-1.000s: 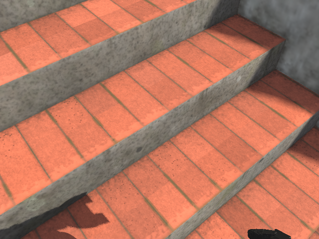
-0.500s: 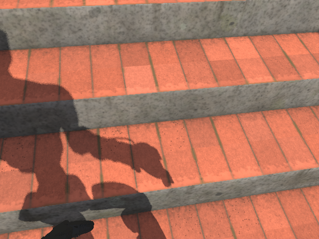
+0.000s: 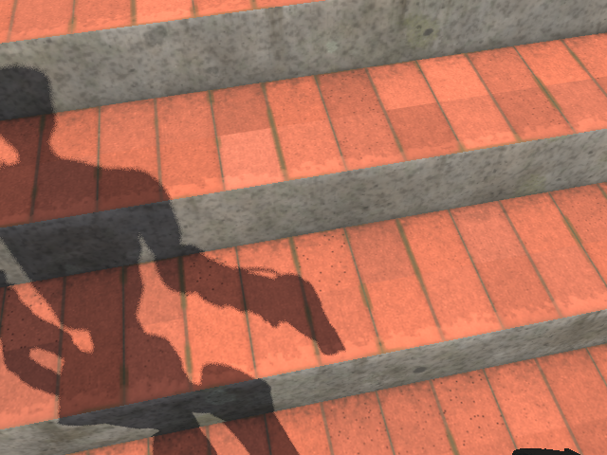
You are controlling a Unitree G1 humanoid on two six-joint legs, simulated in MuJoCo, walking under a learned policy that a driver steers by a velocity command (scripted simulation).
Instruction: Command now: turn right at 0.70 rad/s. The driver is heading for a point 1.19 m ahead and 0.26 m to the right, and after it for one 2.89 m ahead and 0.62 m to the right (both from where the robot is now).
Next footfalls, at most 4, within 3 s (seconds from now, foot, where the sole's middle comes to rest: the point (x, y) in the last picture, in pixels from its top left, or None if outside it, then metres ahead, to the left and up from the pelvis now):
0.12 left None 0.05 0.12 -0.77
0.86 right None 0.23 -0.40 -0.77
1.26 left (530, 440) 0.45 -0.34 -0.61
1.56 right None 0.46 -0.63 -0.61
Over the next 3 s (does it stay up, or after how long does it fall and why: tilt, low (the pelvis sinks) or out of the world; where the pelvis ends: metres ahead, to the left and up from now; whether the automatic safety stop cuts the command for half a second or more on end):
stays up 1.39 0.10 0.63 its command is cut before an obstacle after 1.2 s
